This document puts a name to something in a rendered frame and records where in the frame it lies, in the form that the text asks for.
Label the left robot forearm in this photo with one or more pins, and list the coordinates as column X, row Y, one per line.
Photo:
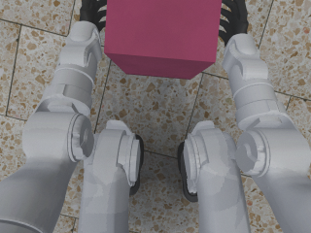
column 74, row 74

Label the robot left hand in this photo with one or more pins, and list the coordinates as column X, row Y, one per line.
column 90, row 12

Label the robot left upper arm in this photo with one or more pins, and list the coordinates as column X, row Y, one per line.
column 31, row 199

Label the right robot forearm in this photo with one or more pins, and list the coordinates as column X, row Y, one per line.
column 251, row 87

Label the right robot thigh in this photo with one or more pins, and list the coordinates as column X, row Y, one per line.
column 221, row 198

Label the robot right hand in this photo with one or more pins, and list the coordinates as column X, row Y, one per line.
column 237, row 19

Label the robot right upper arm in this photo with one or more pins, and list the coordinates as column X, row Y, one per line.
column 278, row 160

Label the right robot foot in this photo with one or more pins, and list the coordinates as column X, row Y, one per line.
column 191, row 196

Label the carton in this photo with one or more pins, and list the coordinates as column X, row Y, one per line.
column 175, row 39

